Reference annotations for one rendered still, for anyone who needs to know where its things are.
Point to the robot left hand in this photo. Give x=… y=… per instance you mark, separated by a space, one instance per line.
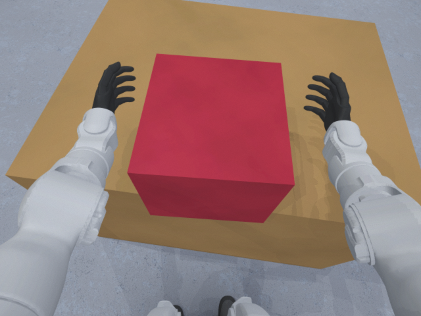
x=107 y=91

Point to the right robot foot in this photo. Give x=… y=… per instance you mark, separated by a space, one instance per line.
x=224 y=305

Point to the carton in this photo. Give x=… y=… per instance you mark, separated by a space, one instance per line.
x=213 y=140

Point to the robot left upper arm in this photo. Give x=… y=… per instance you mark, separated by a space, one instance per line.
x=64 y=212

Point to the pedestal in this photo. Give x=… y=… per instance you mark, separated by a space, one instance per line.
x=307 y=228

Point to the robot right upper arm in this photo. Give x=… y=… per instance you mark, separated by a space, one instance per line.
x=386 y=233

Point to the robot right hand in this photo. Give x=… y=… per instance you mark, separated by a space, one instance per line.
x=336 y=104

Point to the right robot shin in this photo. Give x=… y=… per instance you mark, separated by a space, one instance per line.
x=242 y=300

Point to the right robot forearm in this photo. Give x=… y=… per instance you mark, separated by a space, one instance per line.
x=350 y=168

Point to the left robot forearm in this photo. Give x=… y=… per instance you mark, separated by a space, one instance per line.
x=90 y=159

